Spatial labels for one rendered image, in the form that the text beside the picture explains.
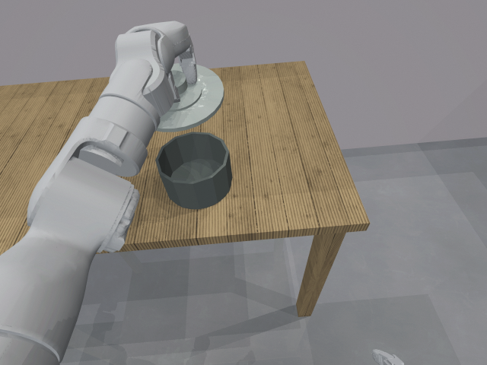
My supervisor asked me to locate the robot left forearm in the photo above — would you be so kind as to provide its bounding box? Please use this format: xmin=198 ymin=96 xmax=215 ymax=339
xmin=27 ymin=26 xmax=175 ymax=227

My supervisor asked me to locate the robot left upper arm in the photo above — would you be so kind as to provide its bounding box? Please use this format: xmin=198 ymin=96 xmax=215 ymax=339
xmin=0 ymin=157 xmax=140 ymax=365

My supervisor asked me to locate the left robot hand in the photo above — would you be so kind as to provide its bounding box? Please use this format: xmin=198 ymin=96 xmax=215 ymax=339
xmin=126 ymin=21 xmax=197 ymax=103

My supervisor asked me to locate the table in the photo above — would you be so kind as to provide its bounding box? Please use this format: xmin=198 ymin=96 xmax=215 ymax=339
xmin=0 ymin=61 xmax=370 ymax=317

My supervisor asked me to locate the pot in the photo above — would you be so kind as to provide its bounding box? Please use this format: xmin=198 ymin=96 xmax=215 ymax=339
xmin=155 ymin=132 xmax=233 ymax=209

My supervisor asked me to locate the knob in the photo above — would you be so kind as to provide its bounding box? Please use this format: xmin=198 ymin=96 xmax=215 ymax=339
xmin=172 ymin=70 xmax=188 ymax=95

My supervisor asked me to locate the right robot hand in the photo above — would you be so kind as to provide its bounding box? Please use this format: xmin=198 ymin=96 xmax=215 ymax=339
xmin=372 ymin=349 xmax=404 ymax=365

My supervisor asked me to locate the lid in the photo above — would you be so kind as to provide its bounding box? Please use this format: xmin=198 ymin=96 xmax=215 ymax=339
xmin=156 ymin=63 xmax=224 ymax=132

